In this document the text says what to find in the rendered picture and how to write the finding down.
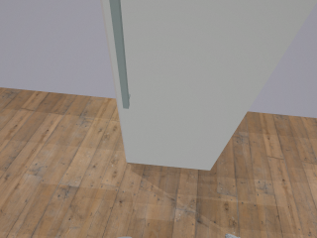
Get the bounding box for handle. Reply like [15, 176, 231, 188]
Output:
[109, 0, 131, 109]

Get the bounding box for fridge door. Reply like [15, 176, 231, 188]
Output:
[102, 0, 317, 171]

